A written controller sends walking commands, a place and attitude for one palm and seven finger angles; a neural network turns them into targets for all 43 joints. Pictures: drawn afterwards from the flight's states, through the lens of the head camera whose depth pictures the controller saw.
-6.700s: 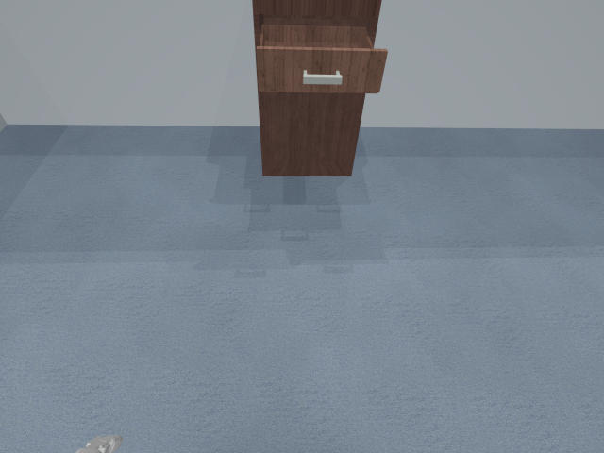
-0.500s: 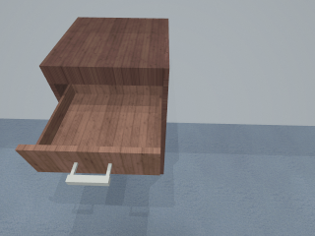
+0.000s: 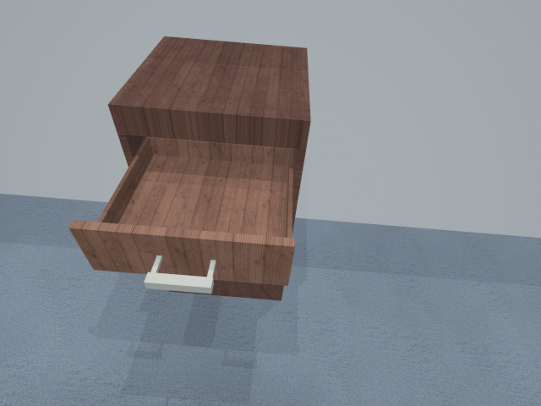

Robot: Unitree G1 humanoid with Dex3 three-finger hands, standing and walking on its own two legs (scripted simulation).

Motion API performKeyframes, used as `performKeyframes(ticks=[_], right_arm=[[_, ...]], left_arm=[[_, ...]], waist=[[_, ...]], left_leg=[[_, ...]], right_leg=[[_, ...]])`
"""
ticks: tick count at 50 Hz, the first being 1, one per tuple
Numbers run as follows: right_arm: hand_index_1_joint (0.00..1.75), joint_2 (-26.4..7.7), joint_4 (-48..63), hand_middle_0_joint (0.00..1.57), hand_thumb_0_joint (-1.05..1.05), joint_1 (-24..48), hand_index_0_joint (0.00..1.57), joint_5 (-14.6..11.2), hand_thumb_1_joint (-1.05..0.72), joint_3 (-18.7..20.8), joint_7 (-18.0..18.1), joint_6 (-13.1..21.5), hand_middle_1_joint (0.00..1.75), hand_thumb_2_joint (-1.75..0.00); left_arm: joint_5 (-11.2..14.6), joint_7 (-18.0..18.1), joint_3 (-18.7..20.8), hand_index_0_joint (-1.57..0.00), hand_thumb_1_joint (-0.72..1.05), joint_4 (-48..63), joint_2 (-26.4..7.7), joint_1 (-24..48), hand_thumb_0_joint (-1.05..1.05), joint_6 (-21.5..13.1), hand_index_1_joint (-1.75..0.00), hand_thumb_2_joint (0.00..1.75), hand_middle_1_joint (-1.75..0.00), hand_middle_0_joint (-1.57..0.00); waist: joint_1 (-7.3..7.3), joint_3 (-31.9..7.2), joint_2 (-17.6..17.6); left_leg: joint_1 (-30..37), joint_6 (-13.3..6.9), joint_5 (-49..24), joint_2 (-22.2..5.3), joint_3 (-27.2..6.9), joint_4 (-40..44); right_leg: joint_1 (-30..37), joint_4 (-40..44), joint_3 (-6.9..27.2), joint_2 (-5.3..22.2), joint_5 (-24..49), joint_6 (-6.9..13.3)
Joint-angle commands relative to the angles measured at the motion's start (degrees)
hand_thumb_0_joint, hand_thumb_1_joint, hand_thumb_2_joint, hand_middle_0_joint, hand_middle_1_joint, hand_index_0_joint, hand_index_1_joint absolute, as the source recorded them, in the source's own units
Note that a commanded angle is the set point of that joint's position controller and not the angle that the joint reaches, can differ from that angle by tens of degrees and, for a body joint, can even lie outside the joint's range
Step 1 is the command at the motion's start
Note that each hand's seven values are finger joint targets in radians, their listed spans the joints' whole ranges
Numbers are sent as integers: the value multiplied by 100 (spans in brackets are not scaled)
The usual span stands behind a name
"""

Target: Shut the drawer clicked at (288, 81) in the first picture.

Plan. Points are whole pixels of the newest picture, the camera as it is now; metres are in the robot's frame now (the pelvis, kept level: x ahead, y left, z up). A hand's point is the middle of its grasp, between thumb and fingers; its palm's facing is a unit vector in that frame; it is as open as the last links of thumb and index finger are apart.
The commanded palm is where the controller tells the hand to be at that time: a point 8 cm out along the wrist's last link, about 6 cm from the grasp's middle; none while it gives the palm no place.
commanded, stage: come to a stop and stand still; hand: left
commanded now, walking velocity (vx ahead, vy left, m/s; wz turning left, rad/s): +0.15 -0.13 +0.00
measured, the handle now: (182, 273) +0.37 +0.19 -0.08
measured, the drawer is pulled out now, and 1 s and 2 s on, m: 0.30 0.30 0.30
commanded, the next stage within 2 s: look again from close up in 0.16 s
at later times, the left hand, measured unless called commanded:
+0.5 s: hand out of the picture +0.00 +0.12 -0.18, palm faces +0.01 -0.98 -0.19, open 7.3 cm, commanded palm none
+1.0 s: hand out of the picture +0.02 +0.12 -0.18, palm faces +0.02 -0.98 -0.19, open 7.4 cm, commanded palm none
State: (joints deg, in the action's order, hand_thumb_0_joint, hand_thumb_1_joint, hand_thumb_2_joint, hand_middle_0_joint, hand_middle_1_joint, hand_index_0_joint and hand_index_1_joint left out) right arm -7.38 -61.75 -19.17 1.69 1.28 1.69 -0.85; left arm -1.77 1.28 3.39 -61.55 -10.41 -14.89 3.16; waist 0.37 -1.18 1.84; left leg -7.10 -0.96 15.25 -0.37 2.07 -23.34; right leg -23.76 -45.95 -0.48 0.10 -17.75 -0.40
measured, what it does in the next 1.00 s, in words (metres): steps on the spot: right foot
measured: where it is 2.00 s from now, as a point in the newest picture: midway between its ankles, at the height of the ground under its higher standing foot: outside the picture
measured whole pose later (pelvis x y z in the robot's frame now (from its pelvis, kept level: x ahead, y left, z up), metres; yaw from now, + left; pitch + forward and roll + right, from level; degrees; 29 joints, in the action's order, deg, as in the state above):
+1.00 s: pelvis +0.03 -0.04 -0.01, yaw +0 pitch -1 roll +0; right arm -8.0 -65.8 -18.2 1.2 -1.8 1.6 0.0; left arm -1.0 2.4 -0.7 -63.2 -7.1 -19.5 -1.9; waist 0.0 0.6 -1.4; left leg -8.2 -0.7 19.9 -0.8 4.0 -28.8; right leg -6.4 -25.7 -4.4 -3.5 -18.8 4.6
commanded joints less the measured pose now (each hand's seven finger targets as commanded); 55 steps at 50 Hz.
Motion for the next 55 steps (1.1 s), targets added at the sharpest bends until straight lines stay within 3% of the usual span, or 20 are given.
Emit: performKeyframes(ticks=[1,6,8,10,11,12,13,14,15,17,19,22,24,26,37,44,47,51,53,55], right_arm=[[30,-789,235,20,0,-46,20,-52,-90,144,66,212,30,-90],[30,-738,-27,20,0,-611,20,-5,-90,166,109,253,30,-90],[30,-785,-86,20,0,-536,20,-1,-90,155,116,226,30,-90],[30,-759,-145,20,0,-416,20,-79,-90,150,106,208,30,-90],[30,-583,-144,20,0,-420,20,-124,-90,115,89,218,30,-90],[30,-699,265,20,0,694,20,-169,-90,48,-19,353,30,-90],[30,-285,489,20,0,347,20,-85,-90,6,-84,220,30,-90],[30,-238,411,20,0,131,20,-52,-90,9,-132,161,30,-90],[30,-193,307,20,0,-70,20,-40,-90,-21,-176,126,30,-90],[30,-206,284,20,0,-154,20,-73,-90,-42,-159,150,30,-90],[30,-131,278,20,0,-113,20,-109,-90,-90,-111,196,30,-90],[30,-83,15,20,0,-429,20,-104,-90,-130,-42,236,30,-90],[30,-351,-49,20,0,-408,20,-94,-90,-121,-3,259,30,-90],[30,-404,-58,20,0,-260,20,-74,-90,-160,22,255,30,-90],[30,-511,-199,20,0,-196,20,-100,-90,-222,60,258,30,-90],[30,-533,-298,20,0,-226,20,-95,-90,-218,51,220,30,-90],[30,-496,-234,20,0,-163,20,-72,-90,-213,7,175,30,-90],[30,-483,3,20,0,198,20,-60,-90,-148,-22,144,30,-90],[30,-481,114,20,0,309,20,-73,-90,-114,-53,167,30,-90],[30,-421,154,20,0,267,20,-95,-90,-82,-97,190,30,-90]], left_arm=[[5,-87,45,-20,90,214,-211,-151,0,-240,-30,90,-30,-20],[57,-75,-79,-20,90,312,-84,178,0,-315,-30,90,-30,-20],[93,-56,-119,-20,90,202,34,-111,0,-336,-30,90,-30,-20],[107,-21,-130,-20,90,-47,26,-618,0,-385,-30,90,-30,-20],[94,16,-117,-20,90,-154,-65,-836,0,-426,-30,90,-30,-20],[15,277,-163,-20,90,-474,-413,-1362,0,-564,-30,90,-30,-20],[46,218,-260,-20,90,-209,-562,-1075,0,-637,-30,90,-30,-20],[43,165,-275,-20,90,-39,-458,-809,0,-636,-30,90,-30,-20],[34,176,-219,-20,90,-28,-457,-761,0,-720,-30,90,-30,-20],[48,208,-217,-20,90,66,-341,-636,0,-751,-30,90,-30,-20],[38,209,-214,-20,90,125,-334,-564,0,-718,-30,90,-30,-20],[105,186,-274,-20,90,57,-282,-505,0,-648,-30,90,-30,-20],[136,158,-329,-20,90,34,-94,-559,0,-573,-30,90,-30,-20],[111,163,-344,-20,90,-2,-71,-653,0,-560,-30,90,-30,-20],[142,153,-348,-20,90,-90,-273,-769,0,-586,-30,90,-30,-20],[122,165,-318,-20,90,-108,-320,-864,0,-578,-30,90,-30,-20],[98,147,-234,-20,90,-107,-492,-994,0,-558,-30,90,-30,-20],[41,159,-104,-20,90,-96,-594,-1319,0,-559,-30,90,-30,-20],[11,160,-59,-20,90,-42,-626,-1281,0,-585,-30,90,-30,-20],[2,149,-12,-20,90,39,-702,-1094,0,-590,-30,90,-30,-20]], waist=[[41,1066,-839],[-326,719,-938],[-231,444,-1030],[5,206,-714],[58,78,-357],[481,715,390],[36,687,799],[-79,640,227],[-162,243,694],[-220,-44,410],[-180,-136,306],[-277,91,23],[-182,527,-431],[-90,809,-621],[-73,340,-153],[-25,380,-66],[60,612,191],[249,1032,396],[237,1000,227],[136,892,64]], left_leg=[[-579,-724,1111,-1282,-1250,1658],[364,-961,-547,-1535,-1381,1202],[252,-914,-1178,-1456,-1240,878],[-215,-644,-1314,-1178,-962,330],[-623,-351,-810,-843,-661,18],[-1136,66,-228,-515,-29,-1162],[-1352,63,1137,-215,-64,-1670],[-1282,43,1056,-193,-24,-2024],[-1484,32,909,-180,16,-2312],[-1458,17,890,-244,-54,-2472],[-1115,68,921,-192,72,-1649],[-206,83,-50,-127,59,-305],[-297,-95,-646,-588,-344,-30],[-541,-196,-972,-698,-469,-30],[-158,-98,-1253,-580,-325,103],[-249,-97,-639,-498,-202,43],[-926,-38,319,-236,25,-338],[-1989,8,1308,-220,94,-1611],[-2245,-2,1379,-271,-20,-1991],[-1968,-2,1194,-298,0,-1768]], right_leg=[[-800,-1070,38,69,-78,-19],[-516,348,-86,263,-706,-50],[206,1134,-171,162,-783,-7],[1336,2352,-239,105,454,-15],[1944,2757,87,335,953,10],[1313,2788,712,869,2863,45],[906,3167,1261,1359,1141,361],[746,3299,1196,1287,27,692],[1235,3256,1278,1232,924,805],[1647,2910,1111,1321,2440,1018],[1790,2609,822,1213,3239,1080],[1286,2241,590,880,2414,751],[916,2251,468,545,1237,459],[989,2384,444,467,1117,406],[1644,2433,494,664,2393,390],[1766,2465,605,742,2119,432],[1975,2769,1058,1009,1142,637],[2133,3274,1993,1801,1172,1289],[2218,3259,2001,1950,1639,1522],[2080,3068,1556,1878,1998,1475]])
